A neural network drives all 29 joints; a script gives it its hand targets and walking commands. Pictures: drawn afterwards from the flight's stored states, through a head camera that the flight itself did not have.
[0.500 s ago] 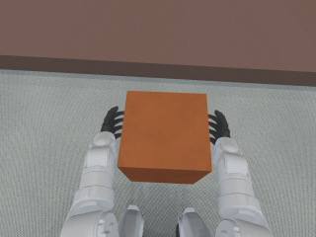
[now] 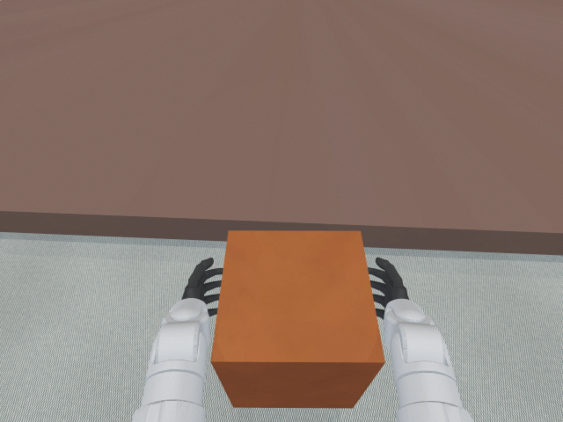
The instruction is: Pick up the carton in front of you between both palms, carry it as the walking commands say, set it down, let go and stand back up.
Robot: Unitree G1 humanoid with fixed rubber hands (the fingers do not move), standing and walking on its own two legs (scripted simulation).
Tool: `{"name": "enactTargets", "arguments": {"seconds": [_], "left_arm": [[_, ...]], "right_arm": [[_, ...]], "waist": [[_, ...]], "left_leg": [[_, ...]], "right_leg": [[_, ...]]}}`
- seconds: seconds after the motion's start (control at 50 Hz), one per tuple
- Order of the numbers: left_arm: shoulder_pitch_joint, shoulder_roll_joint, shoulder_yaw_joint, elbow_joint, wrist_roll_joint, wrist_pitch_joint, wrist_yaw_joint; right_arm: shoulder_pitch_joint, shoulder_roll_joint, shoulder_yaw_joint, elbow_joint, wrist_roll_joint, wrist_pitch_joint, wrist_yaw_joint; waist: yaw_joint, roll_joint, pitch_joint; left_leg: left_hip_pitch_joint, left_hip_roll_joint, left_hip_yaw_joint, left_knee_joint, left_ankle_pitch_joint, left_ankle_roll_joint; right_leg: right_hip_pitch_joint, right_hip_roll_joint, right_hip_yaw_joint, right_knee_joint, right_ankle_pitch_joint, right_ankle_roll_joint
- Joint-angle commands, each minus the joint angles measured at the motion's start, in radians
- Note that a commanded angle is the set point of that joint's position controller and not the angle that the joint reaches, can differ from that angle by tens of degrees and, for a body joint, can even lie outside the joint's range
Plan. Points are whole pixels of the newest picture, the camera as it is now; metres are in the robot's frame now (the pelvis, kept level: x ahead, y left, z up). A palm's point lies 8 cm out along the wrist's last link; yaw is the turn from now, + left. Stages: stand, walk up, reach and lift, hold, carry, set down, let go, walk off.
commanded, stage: reach and lift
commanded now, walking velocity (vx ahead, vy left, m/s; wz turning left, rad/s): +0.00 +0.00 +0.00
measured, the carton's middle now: (293, 323) +0.31 +0.00 -0.05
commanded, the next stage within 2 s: hold in 0.98 s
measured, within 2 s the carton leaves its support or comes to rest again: neither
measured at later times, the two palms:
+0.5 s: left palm (192, 303) +0.30 +0.15 +0.03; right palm (396, 304) +0.30 -0.15 +0.03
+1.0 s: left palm (192, 300) +0.29 +0.15 +0.04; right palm (398, 301) +0.30 -0.15 +0.04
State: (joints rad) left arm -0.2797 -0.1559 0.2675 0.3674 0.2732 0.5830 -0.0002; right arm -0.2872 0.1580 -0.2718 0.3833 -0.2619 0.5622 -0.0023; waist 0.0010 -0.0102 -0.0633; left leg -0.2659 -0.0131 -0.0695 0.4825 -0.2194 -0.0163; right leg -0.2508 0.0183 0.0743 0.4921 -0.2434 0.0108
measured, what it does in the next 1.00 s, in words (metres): stands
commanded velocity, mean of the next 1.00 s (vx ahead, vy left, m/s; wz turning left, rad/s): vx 0.00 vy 0.00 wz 0.00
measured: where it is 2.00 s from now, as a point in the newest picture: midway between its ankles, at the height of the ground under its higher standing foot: outside the picture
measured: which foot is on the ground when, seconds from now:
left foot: down 0.00-1.00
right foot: down 0.00-1.00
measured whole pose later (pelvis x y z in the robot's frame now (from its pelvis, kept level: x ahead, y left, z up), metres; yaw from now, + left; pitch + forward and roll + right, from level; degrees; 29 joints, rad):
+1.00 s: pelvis +0.01 +0.00 +0.01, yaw +0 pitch -6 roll +0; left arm -0.26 -0.15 0.21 0.26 0.28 0.71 -0.01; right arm -0.26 0.15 -0.23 0.27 -0.28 0.69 0.01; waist 0.00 -0.01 0.03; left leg -0.07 -0.01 -0.07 0.36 -0.18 -0.01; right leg -0.06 0.01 0.08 0.36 -0.20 0.01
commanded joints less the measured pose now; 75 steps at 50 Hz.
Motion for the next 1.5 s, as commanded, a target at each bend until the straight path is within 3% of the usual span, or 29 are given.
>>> {"name": "enactTargets", "arguments": {"seconds": [0.0, 0.08, 0.22, 0.64, 0.96, 1.06, 1.2, 1.48], "left_arm": [[-0.461, -0.941, -0.51, 0.017, -0.185, 0.004, -0.247], [-0.541, -0.94, -0.464, 0.047, -0.168, 0.004, -0.26], [-0.626, -0.968, -0.497, 0.02, -0.183, -0.005, -0.264], [-0.461, -0.94, -0.542, -0.097, -0.21, 0.044, -0.24], [-0.44, -0.911, -0.572, -0.168, -0.234, 0.079, -0.24], [-0.412, -0.907, -0.641, -0.266, -0.275, 0.116, -0.232], [-0.422, -0.867, -0.57, -0.214, -0.236, 0.156, -0.232], [-0.524, -0.912, -0.569, -0.168, -0.238, 0.145, -0.241]], "right_arm": [[-0.432, 0.958, 0.5, 0.041, 0.171, 0.02, 0.248], [-0.512, 0.956, 0.454, 0.068, 0.151, 0.02, 0.26], [-0.59, 0.978, 0.482, 0.04, 0.16, 0.013, 0.267], [-0.436, 0.927, 0.526, -0.083, 0.187, 0.058, 0.253], [-0.409, 0.926, 0.563, -0.154, 0.214, 0.098, 0.241], [-0.375, 0.921, 0.624, -0.248, 0.251, 0.137, 0.23], [-0.397, 0.87, 0.558, -0.205, 0.219, 0.177, 0.237], [-0.497, 0.898, 0.551, -0.155, 0.214, 0.16, 0.252]], "waist": [[0.005, 0.008, -0.136], [0.003, 0.003, -0.093], [-0.001, 0.005, -0.183], [0.003, 0.013, -0.192], [0.004, 0.003, -0.166], [-0.004, 0.006, -0.207], [0.002, 0.005, -0.06], [-0.003, 0.01, -0.11]], "left_leg": [[0.144, -0.082, 0.007, -0.097, 0.09, 0.014], [0.138, -0.077, 0.014, -0.1, 0.004, 0.021], [0.18, -0.077, 0.016, -0.094, 0.033, 0.02], [0.278, -0.083, 0.005, -0.139, 0.25, 0.005], [0.285, -0.088, 0.006, -0.154, 0.241, 0.008], [0.325, -0.088, -0.001, -0.165, 0.311, 0.003], [0.27, -0.081, 0.007, -0.19, 0.117, 0.013], [0.273, -0.076, 0.011, -0.175, 0.071, 0.009]], "right_leg": [[0.063, 0.071, -0.001, -0.117, 0.108, -0.007], [0.047, 0.066, -0.008, -0.126, 0.012, -0.016], [0.093, 0.068, -0.015, -0.115, 0.044, -0.015], [0.19, 0.082, -0.008, -0.155, 0.246, -0.003], [0.219, 0.078, -0.002, -0.172, 0.26, 0.005], [0.266, 0.078, 0.004, -0.185, 0.34, 0.008], [0.199, 0.072, -0.007, -0.208, 0.135, -0.003], [0.185, 0.07, -0.013, -0.19, 0.083, -0.01]]}}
